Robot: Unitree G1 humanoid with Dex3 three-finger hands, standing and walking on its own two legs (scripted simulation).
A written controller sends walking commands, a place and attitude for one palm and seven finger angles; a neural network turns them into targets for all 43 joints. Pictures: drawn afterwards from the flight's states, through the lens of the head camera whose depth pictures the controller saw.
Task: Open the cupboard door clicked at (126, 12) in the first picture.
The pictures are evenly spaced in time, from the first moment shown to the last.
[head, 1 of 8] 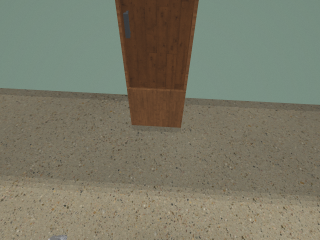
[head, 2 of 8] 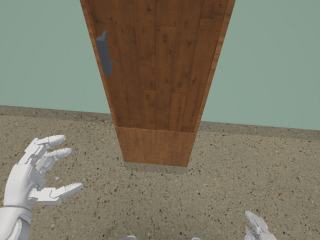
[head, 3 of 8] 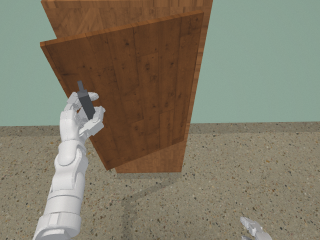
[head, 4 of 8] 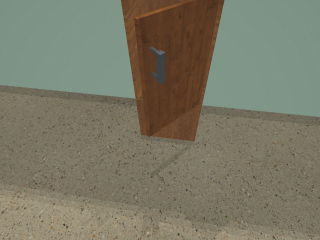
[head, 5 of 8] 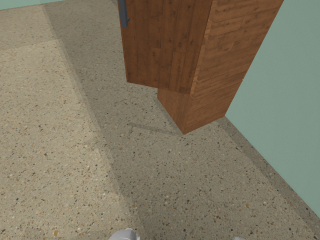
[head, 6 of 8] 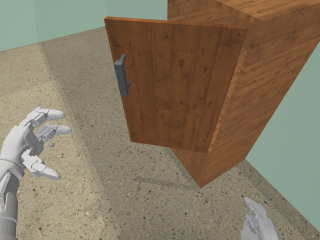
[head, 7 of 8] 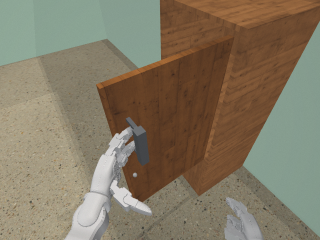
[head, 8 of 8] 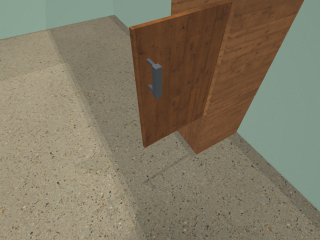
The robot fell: no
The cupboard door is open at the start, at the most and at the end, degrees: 0 93 93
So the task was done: yes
